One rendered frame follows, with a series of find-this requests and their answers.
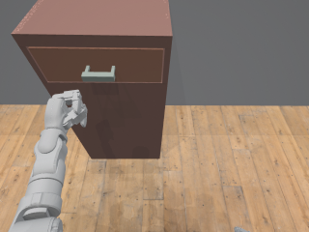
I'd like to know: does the robot left hand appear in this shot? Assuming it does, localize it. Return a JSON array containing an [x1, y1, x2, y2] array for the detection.
[[44, 89, 88, 134]]

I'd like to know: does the handle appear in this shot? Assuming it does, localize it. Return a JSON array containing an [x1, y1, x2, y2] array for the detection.
[[81, 66, 116, 82]]

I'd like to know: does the left robot upper arm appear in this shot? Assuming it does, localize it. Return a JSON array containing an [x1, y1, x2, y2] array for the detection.
[[10, 217, 63, 232]]

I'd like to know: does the drawer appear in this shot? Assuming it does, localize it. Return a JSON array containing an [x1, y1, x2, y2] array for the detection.
[[28, 46, 163, 82]]

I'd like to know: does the cabinet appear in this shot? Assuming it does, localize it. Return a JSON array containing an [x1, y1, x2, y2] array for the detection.
[[11, 0, 173, 160]]

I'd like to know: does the robot left forearm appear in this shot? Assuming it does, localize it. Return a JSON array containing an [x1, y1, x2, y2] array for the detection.
[[8, 128, 68, 232]]

